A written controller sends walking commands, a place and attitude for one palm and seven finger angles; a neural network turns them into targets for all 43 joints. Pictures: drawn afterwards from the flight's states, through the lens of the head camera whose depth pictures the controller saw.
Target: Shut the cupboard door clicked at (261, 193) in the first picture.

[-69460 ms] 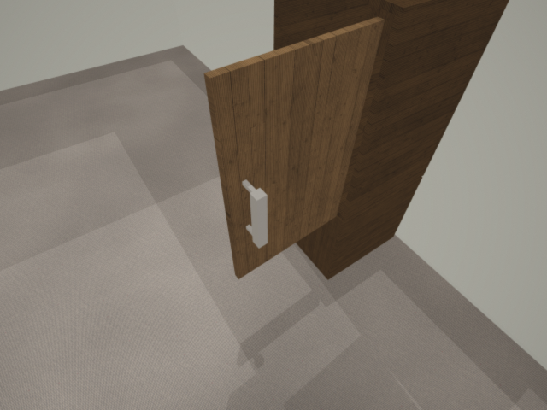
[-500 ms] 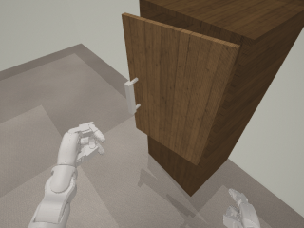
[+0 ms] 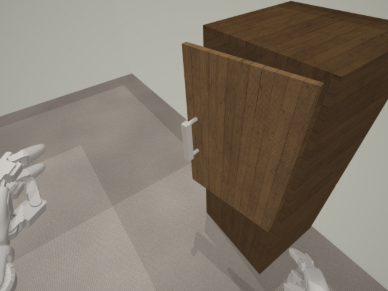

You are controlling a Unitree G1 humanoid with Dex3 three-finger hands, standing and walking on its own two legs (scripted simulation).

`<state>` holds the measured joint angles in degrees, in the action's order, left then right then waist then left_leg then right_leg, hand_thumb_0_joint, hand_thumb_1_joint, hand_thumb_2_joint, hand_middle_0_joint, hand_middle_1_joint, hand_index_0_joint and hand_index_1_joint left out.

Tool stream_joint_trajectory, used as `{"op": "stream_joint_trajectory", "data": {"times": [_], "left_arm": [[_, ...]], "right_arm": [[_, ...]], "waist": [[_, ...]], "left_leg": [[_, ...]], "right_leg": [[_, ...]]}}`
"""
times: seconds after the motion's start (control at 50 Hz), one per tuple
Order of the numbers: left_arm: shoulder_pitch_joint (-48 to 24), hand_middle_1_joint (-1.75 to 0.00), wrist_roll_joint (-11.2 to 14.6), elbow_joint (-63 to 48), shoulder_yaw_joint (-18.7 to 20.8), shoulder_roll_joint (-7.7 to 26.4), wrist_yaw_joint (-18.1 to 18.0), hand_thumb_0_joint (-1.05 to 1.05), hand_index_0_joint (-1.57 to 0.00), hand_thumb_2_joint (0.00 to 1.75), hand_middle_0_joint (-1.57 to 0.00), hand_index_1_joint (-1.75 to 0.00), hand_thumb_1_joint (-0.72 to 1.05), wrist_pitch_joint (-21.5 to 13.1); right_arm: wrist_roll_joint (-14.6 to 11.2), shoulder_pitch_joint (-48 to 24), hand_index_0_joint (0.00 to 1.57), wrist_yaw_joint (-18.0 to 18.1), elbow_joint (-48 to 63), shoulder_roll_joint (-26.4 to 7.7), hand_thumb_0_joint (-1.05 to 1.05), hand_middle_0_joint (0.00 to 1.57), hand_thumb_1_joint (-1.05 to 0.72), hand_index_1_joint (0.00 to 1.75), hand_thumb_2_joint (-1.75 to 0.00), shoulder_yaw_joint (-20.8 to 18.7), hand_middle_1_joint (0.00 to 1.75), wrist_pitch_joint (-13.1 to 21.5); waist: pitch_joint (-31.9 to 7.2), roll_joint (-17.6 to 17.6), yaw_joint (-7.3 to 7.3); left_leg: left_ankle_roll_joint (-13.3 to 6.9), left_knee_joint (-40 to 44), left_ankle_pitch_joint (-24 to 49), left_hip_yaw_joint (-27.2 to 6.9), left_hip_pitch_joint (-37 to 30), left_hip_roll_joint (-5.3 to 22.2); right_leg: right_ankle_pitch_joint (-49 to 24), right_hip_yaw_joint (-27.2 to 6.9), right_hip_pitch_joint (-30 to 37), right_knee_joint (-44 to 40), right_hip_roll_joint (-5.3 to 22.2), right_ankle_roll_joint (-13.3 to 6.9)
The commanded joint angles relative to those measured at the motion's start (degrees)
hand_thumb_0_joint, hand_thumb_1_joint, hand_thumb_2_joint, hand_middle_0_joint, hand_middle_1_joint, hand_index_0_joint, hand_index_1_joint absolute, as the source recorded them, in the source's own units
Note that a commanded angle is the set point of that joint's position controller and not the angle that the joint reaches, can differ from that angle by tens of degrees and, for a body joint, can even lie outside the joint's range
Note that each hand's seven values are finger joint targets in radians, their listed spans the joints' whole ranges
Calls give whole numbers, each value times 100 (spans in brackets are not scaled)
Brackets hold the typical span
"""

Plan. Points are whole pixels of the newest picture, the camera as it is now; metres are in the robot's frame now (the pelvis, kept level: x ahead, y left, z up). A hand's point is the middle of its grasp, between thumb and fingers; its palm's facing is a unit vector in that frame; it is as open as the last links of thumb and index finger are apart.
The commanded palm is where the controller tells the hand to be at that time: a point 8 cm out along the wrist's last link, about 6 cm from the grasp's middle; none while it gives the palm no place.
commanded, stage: draw the hand back to the body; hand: left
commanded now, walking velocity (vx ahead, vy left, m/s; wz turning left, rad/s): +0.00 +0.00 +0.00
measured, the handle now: (191, 139) +0.62 +0.10 -0.07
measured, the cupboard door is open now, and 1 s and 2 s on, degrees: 12 12 12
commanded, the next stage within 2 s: step back with the hand held close in 0.36 s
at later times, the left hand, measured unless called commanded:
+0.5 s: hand (51, 213) +0.17 +0.24 +0.17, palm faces +0.47 -0.79 -0.41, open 7.4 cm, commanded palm +0.12 +0.28 +0.17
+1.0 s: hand (24, 228) +0.15 +0.27 +0.17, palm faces +0.41 -0.76 -0.50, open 7.4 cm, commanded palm +0.09 +0.30 +0.17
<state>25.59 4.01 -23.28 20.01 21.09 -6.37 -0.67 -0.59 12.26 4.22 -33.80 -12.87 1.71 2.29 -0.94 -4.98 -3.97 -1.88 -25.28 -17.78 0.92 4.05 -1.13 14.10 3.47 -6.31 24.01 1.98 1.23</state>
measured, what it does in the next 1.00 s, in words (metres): shifts its weight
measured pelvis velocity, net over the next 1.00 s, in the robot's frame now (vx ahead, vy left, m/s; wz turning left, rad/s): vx -0.06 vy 0.01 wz -0.03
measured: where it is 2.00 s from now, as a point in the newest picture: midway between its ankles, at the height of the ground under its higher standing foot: outside the picture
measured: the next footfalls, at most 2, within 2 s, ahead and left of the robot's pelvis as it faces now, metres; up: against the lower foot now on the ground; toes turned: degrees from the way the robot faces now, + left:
none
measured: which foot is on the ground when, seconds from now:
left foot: down 0.00-1.00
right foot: down 0.00-1.00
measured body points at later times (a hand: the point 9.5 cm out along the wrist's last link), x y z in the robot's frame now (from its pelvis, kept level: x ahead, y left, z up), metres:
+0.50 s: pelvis -0.02 -0.02 +0.00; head -0.05 -0.05 +0.45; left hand +0.14 +0.28 +0.19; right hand +0.16 -0.25 -0.09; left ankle -0.04 +0.09 -0.74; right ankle -0.01 -0.13 -0.74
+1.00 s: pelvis -0.06 +0.01 -0.01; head -0.06 +0.00 +0.44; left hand +0.12 +0.31 +0.19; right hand +0.12 -0.24 -0.08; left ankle -0.04 +0.09 -0.74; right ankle -0.01 -0.13 -0.74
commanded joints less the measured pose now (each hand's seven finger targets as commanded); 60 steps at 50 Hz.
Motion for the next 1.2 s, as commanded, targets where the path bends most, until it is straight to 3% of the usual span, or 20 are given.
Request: {"op": "stream_joint_trajectory", "data": {"times": [0.0,0.06,0.16,0.22,0.28,0.34,0.46,0.48,0.5,0.56,0.62,0.68,0.74,0.78,0.84,0.94,1.02,1.04,1.12,1.18], "left_arm": [[-379,-30,3,-811,528,732,-46,0,-20,90,-20,-30,90,-413],[-663,-30,-13,-685,329,634,-37,0,-20,90,-20,-30,90,-437],[-835,-30,-34,-1002,581,986,-122,0,-20,90,-20,-30,90,-598],[-741,-30,-43,-1241,800,1246,-171,0,-20,90,-20,-30,90,-672],[-712,-30,-60,-1343,737,1119,-188,0,-20,90,-20,-30,90,-730],[-604,-30,-35,-1060,716,1029,-148,0,-20,90,-20,-30,90,-717],[-437,-30,34,-541,589,807,-30,0,-20,90,-20,-30,90,-683],[-1075,-30,-36,-861,1152,1399,-90,0,-20,90,-20,-30,90,-953],[-452,-30,-33,-416,919,1078,-75,0,-20,90,-20,-30,90,-996],[-165,-30,-90,-692,786,1030,-94,0,-20,90,-20,-30,90,-1125],[26,-30,-79,-1245,941,1222,-181,0,-20,90,-20,-30,90,-1215],[255,-30,-47,-1719,1152,1389,-260,0,-20,90,-20,-30,90,-1261],[322,-30,-38,-1853,1335,1531,-281,0,-20,90,-20,-30,90,-1223],[410,-30,-18,-1702,1294,1445,-279,0,-20,90,-20,-30,90,-1186],[646,-30,-8,-1326,1235,1304,-258,0,-20,90,-20,-30,90,-1130],[514,-30,-73,-1254,1153,1201,-239,0,-20,90,-20,-30,90,-1203],[171,-30,-200,-1392,1276,1344,-261,0,-20,90,-20,-30,90,-1302],[101,-30,-209,-1402,1158,1218,-258,0,-20,90,-20,-30,90,-1324],[-282,-30,-330,-1736,1275,1391,-313,0,-20,90,-20,-30,90,-1447],[-325,-30,-323,-1829,1180,1323,-369,0,-20,90,-20,-30,90,-1538]], "right_arm": [[-12,-722,20,14,856,-552,0,20,-90,30,-90,-242,30,356],[-34,-729,20,24,815,-645,0,20,-90,30,-90,-284,30,371],[-3,-815,20,113,814,-620,0,20,-90,30,-90,-279,30,506],[11,-867,20,149,767,-591,0,20,-90,30,-90,-252,30,621],[0,-883,20,150,742,-511,0,20,-90,30,-90,-223,30,722],[-7,-869,20,133,685,-509,0,20,-90,30,-90,-223,30,749],[-34,-814,20,100,692,-554,0,20,-90,30,-90,-286,30,647],[-53,-746,20,67,849,-728,0,20,-90,30,-90,-367,30,532],[-37,-688,20,69,723,-653,0,20,-90,30,-90,-371,30,462],[-19,-694,20,28,733,-602,0,20,-90,30,-90,-392,30,324],[-16,-721,20,69,818,-654,0,20,-90,30,-90,-420,30,237],[-2,-749,20,141,1008,-733,0,20,-90,30,-90,-448,30,134],[6,-713,20,187,1106,-729,0,20,-90,30,-90,-473,30,14],[2,-643,20,188,1149,-742,0,20,-90,30,-90,-489,30,-51],[-9,-616,20,173,1157,-751,0,20,-90,30,-90,-509,30,-110],[-7,-692,20,171,1182,-785,0,20,-90,30,-90,-482,30,-93],[6,-673,20,174,1197,-835,0,20,-90,30,-90,-473,30,-20],[-2,-649,20,176,1216,-794,0,20,-90,30,-90,-448,30,-3],[46,-547,20,175,1189,-838,0,20,-90,30,-90,-465,30,121],[68,-453,20,128,1141,-777,0,20,-90,30,-90,-461,30,210]], "waist": [[-11,329,94],[224,340,154],[-369,308,35],[-488,19,-32],[-271,-290,-9],[124,-153,9],[286,438,49],[319,528,263],[169,914,310],[-182,991,349],[-637,408,386],[-1029,-48,366],[-1209,-129,339],[-1154,64,360],[-941,201,370],[-523,17,360],[-281,-50,375],[-215,44,393],[-197,145,417],[-173,423,460]], "left_leg": [[239,473,2059,-132,483,279],[169,571,1414,-140,524,275],[62,583,1066,-138,421,187],[63,541,1068,-101,450,151],[99,534,1122,-72,510,132],[111,579,1061,-56,612,169],[53,583,945,10,585,216],[-61,166,482,-122,1055,312],[-73,-178,424,-152,923,259],[-19,-556,496,-160,1026,231],[15,-253,1044,-213,866,326],[24,46,2443,-424,894,564],[81,-82,3482,-491,1071,691],[98,-102,3440,-484,1219,731],[64,71,2661,-541,1588,806],[-178,593,782,-749,2736,963],[-379,848,-1268,-881,3839,979],[-401,807,-1586,-854,3998,960],[-413,381,-2166,-779,4112,757],[-258,-335,-1904,-622,3469,481]], "right_leg": [[-1143,48,142,-152,-112,-202],[-670,12,-50,-246,-97,-198],[-443,-63,243,-236,-74,-203],[-484,-107,390,-270,-70,-222],[-562,-106,314,-261,-73,-242],[-479,-109,153,-339,-77,-234],[-286,-152,-26,-434,-81,-166],[-133,-825,-383,-823,317,-219],[5,-1027,-574,-993,571,-309],[-412,-1131,-545,-837,952,-495],[-1005,-822,-359,-345,845,-450],[-2140,-430,80,451,373,-240],[-2936,-383,371,878,251,-203],[-2980,-415,348,952,245,-191],[-2508,-479,242,944,240,-172],[-1526,-464,448,1127,64,-65],[-956,-605,827,1291,-1,-45],[-772,-644,812,1288,33,-49],[94,-980,493,964,156,-133],[1158,-1473,-466,195,520,-350]]}}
